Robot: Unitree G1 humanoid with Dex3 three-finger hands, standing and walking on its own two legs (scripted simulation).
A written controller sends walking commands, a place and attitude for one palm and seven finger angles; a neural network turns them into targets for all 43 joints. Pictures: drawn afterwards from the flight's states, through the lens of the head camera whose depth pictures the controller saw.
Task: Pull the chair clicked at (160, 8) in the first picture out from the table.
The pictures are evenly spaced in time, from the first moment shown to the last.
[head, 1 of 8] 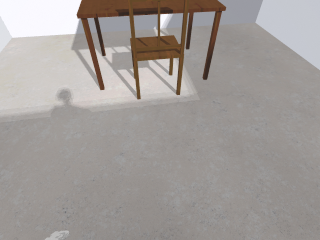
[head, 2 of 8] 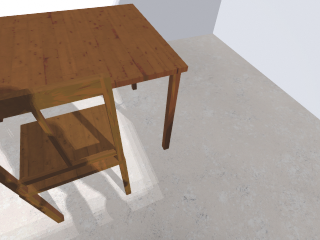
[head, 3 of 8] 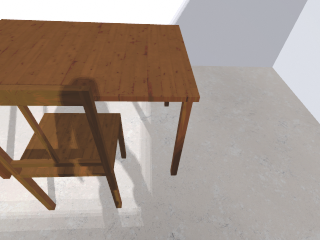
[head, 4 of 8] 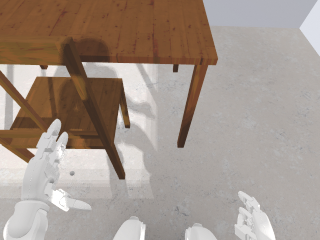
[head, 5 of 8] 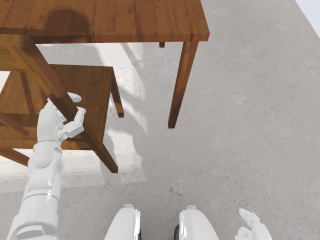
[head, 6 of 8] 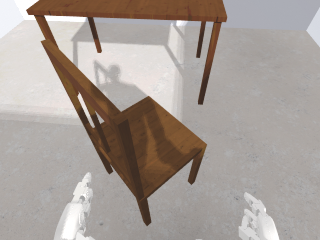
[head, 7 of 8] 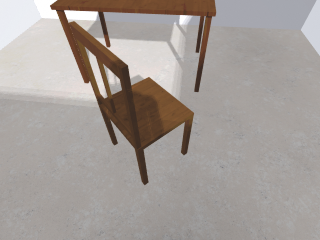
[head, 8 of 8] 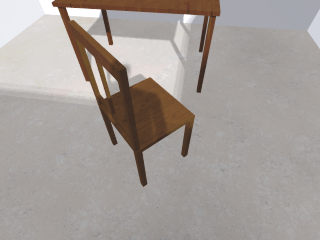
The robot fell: no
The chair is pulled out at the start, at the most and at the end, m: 0.00 0.67 0.67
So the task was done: yes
